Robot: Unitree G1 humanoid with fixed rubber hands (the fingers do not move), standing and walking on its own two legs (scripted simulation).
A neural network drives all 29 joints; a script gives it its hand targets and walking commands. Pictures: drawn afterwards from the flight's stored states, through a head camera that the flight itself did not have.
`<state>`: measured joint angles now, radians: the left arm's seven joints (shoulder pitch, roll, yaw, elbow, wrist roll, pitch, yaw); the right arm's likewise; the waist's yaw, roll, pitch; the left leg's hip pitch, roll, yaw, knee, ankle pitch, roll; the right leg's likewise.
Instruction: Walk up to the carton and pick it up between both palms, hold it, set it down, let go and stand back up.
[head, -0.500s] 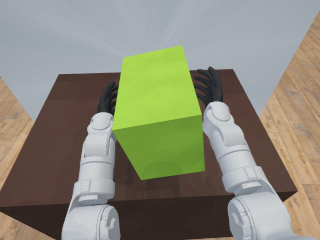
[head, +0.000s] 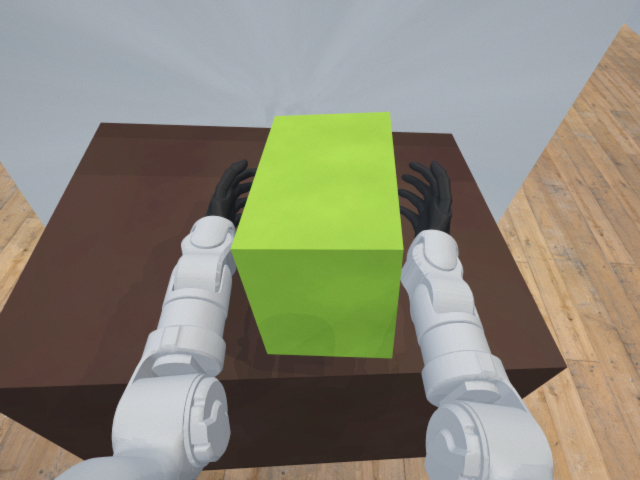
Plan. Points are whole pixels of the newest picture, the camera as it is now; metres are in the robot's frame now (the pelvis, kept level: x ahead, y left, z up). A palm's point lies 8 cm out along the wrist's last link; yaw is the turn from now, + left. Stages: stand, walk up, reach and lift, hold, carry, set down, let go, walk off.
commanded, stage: set down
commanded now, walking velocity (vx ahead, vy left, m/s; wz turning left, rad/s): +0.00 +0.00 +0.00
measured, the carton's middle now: (330, 230) +0.44 +0.00 +0.06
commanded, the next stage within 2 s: none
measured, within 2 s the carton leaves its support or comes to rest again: neither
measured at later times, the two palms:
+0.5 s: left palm (234, 223) +0.44 +0.14 +0.07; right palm (425, 238) +0.40 -0.12 +0.09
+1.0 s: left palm (235, 225) +0.45 +0.14 +0.05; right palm (420, 243) +0.41 -0.12 +0.08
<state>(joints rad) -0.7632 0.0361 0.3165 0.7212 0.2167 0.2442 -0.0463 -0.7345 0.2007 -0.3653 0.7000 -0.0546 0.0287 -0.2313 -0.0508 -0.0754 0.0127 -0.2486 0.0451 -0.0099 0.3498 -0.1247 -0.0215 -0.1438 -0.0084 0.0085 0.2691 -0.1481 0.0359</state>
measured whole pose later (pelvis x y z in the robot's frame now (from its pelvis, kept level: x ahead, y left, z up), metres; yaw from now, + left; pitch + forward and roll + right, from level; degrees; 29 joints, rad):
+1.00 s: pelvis +0.03 +0.00 +0.00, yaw +0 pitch +4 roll -1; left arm -0.81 0.08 0.32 1.01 0.23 -0.02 -0.09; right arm -0.69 0.29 -0.52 0.75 -0.28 -0.15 -0.22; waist -0.05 -0.08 0.04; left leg -0.25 0.04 0.00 0.33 -0.15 -0.02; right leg -0.14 -0.01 0.01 0.25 -0.17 0.04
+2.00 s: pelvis +0.03 +0.00 +0.00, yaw +0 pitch +4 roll -1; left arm -0.83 0.05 0.44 1.02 0.35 -0.10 -0.13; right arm -0.68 0.29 -0.59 0.84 -0.36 -0.31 -0.23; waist -0.05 -0.08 0.08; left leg -0.25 0.04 0.00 0.33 -0.15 -0.02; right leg -0.14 -0.01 0.01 0.25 -0.17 0.04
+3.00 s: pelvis +0.03 +0.00 +0.00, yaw +0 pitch +4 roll -1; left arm -0.82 0.03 0.51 1.06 0.42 -0.16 -0.11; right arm -0.67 0.27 -0.60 0.91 -0.41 -0.38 -0.23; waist -0.05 -0.08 0.13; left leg -0.26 0.04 0.00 0.34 -0.15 -0.02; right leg -0.16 -0.02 0.01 0.25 -0.17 0.04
